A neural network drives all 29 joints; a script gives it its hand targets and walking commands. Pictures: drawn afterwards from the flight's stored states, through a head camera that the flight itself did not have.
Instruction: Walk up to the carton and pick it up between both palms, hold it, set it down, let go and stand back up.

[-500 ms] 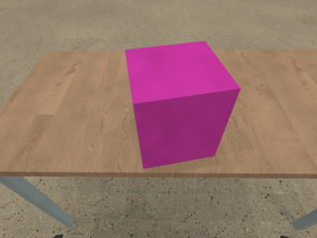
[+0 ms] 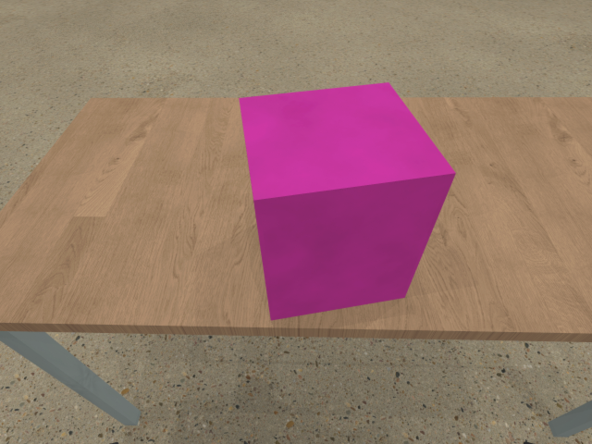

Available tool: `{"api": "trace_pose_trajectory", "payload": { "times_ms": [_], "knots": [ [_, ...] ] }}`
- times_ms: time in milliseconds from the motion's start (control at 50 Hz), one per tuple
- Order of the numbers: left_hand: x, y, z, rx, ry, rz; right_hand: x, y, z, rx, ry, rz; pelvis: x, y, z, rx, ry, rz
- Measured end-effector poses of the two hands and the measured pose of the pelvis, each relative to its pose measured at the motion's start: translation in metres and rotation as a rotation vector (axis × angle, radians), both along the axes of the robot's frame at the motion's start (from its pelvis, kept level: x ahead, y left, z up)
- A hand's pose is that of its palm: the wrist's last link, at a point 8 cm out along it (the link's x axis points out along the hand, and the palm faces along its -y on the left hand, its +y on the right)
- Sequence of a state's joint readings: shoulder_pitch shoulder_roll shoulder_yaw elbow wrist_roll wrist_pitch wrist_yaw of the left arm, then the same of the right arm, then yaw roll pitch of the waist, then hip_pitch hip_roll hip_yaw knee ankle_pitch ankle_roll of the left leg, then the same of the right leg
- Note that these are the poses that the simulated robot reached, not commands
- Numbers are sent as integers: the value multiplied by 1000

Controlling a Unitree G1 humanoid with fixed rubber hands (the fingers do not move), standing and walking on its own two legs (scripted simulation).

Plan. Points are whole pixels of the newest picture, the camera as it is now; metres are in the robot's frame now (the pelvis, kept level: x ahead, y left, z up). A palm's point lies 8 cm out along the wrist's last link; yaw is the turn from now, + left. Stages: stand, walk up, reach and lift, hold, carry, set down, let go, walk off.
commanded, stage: stand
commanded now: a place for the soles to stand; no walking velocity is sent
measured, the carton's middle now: (327, 205) +0.43 -0.01 +0.10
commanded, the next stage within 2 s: reach and lift in 0.18 s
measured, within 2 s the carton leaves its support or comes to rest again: neither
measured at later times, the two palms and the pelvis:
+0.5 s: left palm (142, 405) +0.20 +0.25 -0.06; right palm (562, 436) +0.17 -0.32 -0.07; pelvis +0.00 -0.02 -0.01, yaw -1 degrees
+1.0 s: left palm (131, 422) +0.17 +0.24 -0.02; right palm out of the picture +0.14 -0.28 -0.02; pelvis -0.01 -0.01 +0.00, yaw -4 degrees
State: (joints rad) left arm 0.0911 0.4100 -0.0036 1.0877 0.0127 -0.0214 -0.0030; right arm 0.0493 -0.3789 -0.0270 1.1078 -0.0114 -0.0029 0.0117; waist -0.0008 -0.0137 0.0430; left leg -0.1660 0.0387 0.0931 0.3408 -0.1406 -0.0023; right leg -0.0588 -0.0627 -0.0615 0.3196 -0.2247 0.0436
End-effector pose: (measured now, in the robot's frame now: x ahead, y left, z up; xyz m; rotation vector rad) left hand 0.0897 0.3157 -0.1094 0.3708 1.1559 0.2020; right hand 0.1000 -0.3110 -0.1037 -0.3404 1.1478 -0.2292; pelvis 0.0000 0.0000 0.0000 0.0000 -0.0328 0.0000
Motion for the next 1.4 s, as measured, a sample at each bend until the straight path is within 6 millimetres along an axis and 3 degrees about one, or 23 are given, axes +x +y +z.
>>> {"api": "trace_pose_trajectory", "payload": {
  "times_ms": [220,280,340,400,440,500,620,680,820,880,1080,1180,1400],
  "knots": [
    [-3,2,3,16,23,39,-1,-3,-4,2,-1,9,0,-4,-1,1,8,2],
    [28,-5,4,8,2,79,29,0,-2,16,-122,58,-9,-7,-10,-4,3,-2],
    [71,-29,9,-37,-60,50,60,5,4,34,-219,94,-15,-12,-18,-1,-11,-3],
    [103,-56,24,-84,-152,14,75,8,15,54,-278,94,-11,-16,-18,1,-24,-10],
    [111,-67,37,-94,-199,7,76,7,24,65,-303,85,-5,-19,-15,-4,-35,-17],
    [108,-69,48,-80,-215,10,72,-4,39,53,-338,63,4,-23,-11,-4,-53,-24],
    [80,-52,53,-39,-173,73,63,-24,57,17,-355,71,3,-29,-7,3,-72,-26],
    [73,-52,59,-45,-198,84,59,-17,58,46,-357,80,-2,-30,-4,5,-63,-29],
    [70,-62,74,-77,-282,36,50,28,60,144,-425,73,-10,-26,-2,6,-55,-43],
    [72,-68,79,-94,-306,6,46,38,66,155,-462,47,-12,-22,-1,6,-61,-51],
    [81,-83,99,-124,-420,-23,40,28,99,114,-534,44,-14,-7,0,2,-61,-74],
    [81,-85,110,-110,-482,3,42,31,106,159,-545,78,-14,-6,1,3,-52,-81],
    [84,-97,134,-155,-607,24,66,46,129,209,-669,106,-12,-10,2,6,-45,-71]
  ]
}}
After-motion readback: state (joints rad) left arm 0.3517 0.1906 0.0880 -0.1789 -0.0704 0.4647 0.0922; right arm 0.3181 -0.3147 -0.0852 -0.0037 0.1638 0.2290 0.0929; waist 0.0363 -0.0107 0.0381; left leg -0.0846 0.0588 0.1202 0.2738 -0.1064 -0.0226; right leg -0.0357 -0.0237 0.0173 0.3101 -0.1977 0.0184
